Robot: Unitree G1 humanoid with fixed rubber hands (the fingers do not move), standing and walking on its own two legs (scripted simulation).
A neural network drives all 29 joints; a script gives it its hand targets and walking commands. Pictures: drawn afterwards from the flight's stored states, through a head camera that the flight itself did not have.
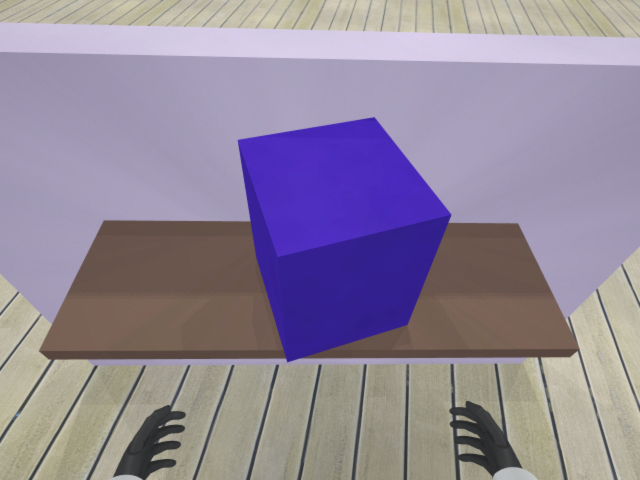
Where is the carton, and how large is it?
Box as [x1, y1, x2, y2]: [238, 117, 450, 361]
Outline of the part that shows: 374,117 238,140 256,257 287,361 407,324 449,219 450,213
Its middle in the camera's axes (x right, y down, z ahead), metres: +0.01 +0.00 +0.56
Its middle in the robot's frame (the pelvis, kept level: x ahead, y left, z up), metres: +0.42 -0.02 +0.05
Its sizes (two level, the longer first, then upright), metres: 0.210 0.200 0.250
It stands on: a table, 0.68 m high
